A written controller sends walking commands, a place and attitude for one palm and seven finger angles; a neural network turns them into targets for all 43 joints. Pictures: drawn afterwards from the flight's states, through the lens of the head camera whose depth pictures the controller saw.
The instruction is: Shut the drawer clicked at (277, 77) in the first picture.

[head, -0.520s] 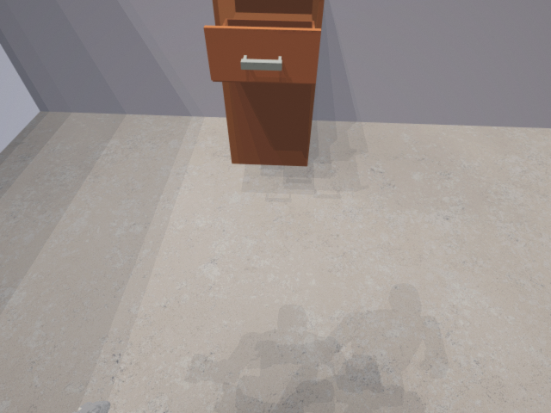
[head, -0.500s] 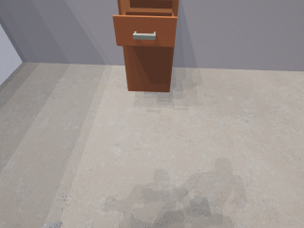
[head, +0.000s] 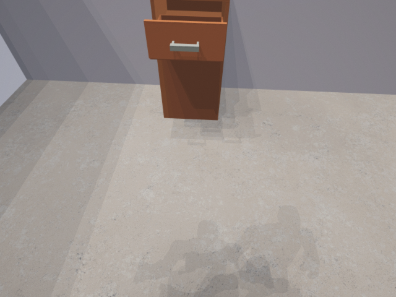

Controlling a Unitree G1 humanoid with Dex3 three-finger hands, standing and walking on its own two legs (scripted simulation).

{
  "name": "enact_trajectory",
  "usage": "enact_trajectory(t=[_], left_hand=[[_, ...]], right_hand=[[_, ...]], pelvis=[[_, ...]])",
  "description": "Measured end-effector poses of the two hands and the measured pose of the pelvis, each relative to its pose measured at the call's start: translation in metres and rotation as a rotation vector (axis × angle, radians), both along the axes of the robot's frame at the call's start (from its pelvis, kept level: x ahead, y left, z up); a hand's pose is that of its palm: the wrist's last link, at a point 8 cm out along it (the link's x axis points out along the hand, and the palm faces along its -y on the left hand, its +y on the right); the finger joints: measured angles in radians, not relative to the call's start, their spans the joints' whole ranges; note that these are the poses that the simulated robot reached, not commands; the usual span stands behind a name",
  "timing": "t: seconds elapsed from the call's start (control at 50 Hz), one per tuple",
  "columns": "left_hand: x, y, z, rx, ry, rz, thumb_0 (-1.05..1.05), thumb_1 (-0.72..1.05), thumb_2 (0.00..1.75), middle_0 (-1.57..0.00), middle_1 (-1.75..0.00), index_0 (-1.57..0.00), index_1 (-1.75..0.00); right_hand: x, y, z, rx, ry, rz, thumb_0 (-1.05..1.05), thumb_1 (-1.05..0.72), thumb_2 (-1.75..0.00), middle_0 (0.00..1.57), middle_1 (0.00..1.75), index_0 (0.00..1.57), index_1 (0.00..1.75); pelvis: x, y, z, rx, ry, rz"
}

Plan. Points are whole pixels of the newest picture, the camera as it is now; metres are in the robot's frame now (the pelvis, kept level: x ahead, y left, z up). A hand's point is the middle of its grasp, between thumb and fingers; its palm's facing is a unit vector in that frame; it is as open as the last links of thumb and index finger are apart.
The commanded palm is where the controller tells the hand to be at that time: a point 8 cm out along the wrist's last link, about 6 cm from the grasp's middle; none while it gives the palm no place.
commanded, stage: stand and wait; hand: left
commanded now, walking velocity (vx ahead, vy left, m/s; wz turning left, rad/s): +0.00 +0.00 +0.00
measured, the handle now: (185, 45) +1.16 +0.13 -0.03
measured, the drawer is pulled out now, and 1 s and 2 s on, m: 0.30 0.30 0.30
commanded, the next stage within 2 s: look at it before walking up in 0.30 s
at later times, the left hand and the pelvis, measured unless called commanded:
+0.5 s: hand out of the picture +0.07 +0.24 -0.15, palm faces -0.04 -0.94 -0.34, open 7.4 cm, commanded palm none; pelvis -0.01 +0.00 +0.00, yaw +0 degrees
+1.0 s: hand out of the picture +0.06 +0.24 -0.15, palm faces -0.04 -0.94 -0.33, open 7.4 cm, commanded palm none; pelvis -0.01 +0.00 +0.00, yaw +0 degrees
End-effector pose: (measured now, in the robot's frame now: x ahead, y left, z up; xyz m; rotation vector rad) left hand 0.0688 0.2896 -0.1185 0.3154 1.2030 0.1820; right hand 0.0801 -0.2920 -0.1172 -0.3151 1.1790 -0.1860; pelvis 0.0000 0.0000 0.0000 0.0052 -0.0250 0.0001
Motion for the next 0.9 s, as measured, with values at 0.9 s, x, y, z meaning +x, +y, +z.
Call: enact_trajectory(t=[0.9], left_hand=[[-0.012,-0.002,0.000,-0.004,0.019,-0.004,0.00,0.91,0.90,-0.20,-0.30,-0.20,-0.30]], right_hand=[[-0.028,-0.002,0.000,0.005,0.044,-0.026,0.00,-0.91,-0.90,0.20,0.30,0.20,0.29]], pelvis=[[-0.010,-0.002,0.003,-0.002,-0.005,-0.007]])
